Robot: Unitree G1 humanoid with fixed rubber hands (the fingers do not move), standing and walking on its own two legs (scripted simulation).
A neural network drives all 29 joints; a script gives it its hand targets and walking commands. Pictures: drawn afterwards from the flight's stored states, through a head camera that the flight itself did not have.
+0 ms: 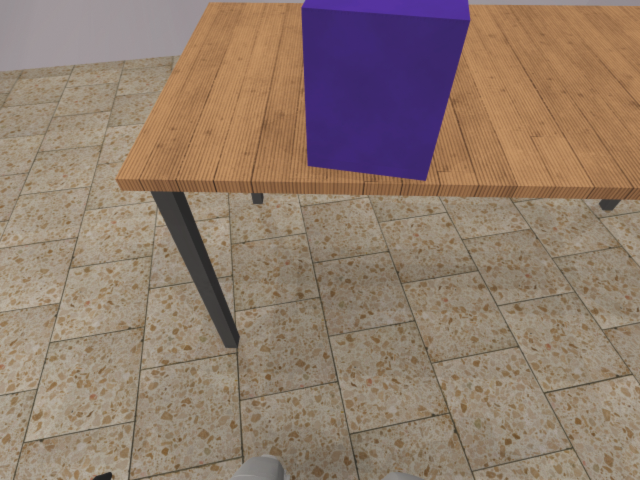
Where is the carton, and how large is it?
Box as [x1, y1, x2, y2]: [301, 0, 469, 180]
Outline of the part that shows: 305,0 301,7 308,165 425,180 469,22 467,0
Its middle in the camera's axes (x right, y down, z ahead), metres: +0.09 -0.27 +0.62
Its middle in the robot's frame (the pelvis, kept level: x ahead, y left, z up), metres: +0.68 -0.06 +0.15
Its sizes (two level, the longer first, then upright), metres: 0.210 0.200 0.250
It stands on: a table, 0.76 m high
